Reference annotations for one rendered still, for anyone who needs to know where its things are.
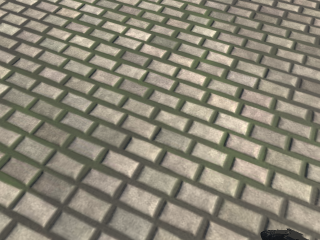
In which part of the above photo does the right robot hand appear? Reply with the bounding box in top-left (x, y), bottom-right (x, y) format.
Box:
top-left (260, 228), bottom-right (309, 240)

